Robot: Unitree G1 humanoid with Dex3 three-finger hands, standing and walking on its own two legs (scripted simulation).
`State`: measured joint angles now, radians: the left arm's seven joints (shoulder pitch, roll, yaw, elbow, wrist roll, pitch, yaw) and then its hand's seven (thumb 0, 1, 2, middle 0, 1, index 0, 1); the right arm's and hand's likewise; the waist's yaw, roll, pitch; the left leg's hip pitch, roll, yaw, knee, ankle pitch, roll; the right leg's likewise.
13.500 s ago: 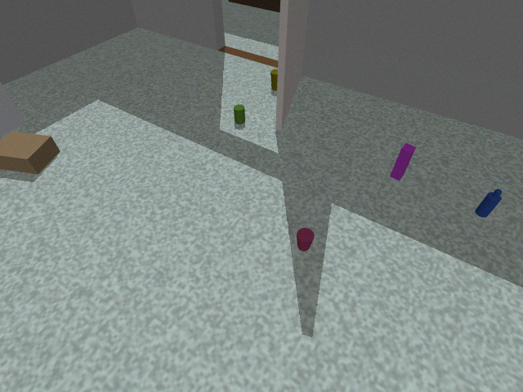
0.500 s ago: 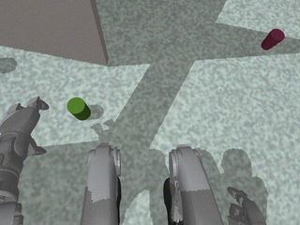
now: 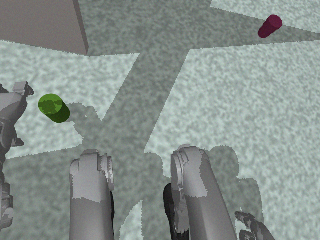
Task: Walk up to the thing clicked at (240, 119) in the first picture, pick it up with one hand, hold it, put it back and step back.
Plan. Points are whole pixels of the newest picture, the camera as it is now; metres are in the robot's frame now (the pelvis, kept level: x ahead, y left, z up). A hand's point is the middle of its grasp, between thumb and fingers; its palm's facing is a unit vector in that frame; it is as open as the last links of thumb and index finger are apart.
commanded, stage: rise first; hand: left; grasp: from above
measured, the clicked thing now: (55, 109) +0.49 +0.31 -0.31
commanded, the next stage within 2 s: approach in 0.58 s
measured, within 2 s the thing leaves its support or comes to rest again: neither
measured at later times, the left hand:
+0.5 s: hand (25, 115) +0.43 +0.35 -0.19, palm faces -0.43 -0.09 -0.90, open 14.2 cm
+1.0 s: hand (52, 100) +0.49 +0.29 -0.21, palm faces -0.39 -0.06 -0.92, open 14.0 cm
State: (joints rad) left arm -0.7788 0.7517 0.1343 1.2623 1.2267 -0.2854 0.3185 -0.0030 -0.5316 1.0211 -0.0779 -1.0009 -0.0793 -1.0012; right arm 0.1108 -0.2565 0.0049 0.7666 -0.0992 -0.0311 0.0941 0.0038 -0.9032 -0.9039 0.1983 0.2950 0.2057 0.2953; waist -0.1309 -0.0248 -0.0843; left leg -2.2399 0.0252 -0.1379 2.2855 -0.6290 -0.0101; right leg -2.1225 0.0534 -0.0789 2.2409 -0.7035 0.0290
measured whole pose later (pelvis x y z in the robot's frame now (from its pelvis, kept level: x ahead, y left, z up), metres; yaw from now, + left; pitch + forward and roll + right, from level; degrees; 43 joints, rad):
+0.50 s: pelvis +0.01 +0.00 -0.02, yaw -2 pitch +33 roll -9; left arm -0.83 0.82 0.17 1.32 1.25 -0.29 0.35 0.00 -0.54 1.01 -0.07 -1.04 -0.08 -1.03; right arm 0.10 -0.25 0.04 0.76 -0.14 -0.01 0.12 0.00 -0.91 -0.91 0.20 0.30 0.21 0.30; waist -0.16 -0.05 -0.04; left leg -2.29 0.04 -0.17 2.38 -0.67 -0.02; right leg -2.18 0.07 -0.10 2.31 -0.72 0.03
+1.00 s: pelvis +0.01 +0.00 -0.04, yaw -3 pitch +32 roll -9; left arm -1.01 0.81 0.07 1.45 1.27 -0.25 0.42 0.00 -0.51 0.96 -0.07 -1.08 -0.10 -1.05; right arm 0.10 -0.26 0.10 0.75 -0.16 -0.05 0.12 0.00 -0.91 -0.90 0.20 0.30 0.21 0.30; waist -0.24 -0.07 -0.01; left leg -2.34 0.04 -0.19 2.42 -0.66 -0.03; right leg -2.22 0.08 -0.12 2.35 -0.71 0.03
